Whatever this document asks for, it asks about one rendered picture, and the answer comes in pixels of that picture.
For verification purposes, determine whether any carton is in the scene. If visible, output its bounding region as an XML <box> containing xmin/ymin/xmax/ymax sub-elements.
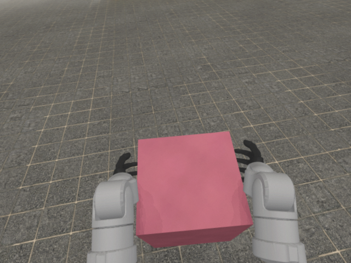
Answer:
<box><xmin>136</xmin><ymin>131</ymin><xmax>253</xmax><ymax>248</ymax></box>

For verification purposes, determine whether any robot right hand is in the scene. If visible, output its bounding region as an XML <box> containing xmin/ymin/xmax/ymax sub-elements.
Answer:
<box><xmin>234</xmin><ymin>140</ymin><xmax>264</xmax><ymax>182</ymax></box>

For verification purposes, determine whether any robot right forearm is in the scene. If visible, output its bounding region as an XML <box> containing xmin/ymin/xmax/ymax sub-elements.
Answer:
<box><xmin>243</xmin><ymin>162</ymin><xmax>307</xmax><ymax>263</ymax></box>

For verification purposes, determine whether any robot left hand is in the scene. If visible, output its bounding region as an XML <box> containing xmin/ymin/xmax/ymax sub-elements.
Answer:
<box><xmin>113</xmin><ymin>152</ymin><xmax>138</xmax><ymax>176</ymax></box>

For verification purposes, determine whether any robot left forearm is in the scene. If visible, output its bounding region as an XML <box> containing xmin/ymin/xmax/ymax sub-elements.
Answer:
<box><xmin>87</xmin><ymin>173</ymin><xmax>139</xmax><ymax>263</ymax></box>

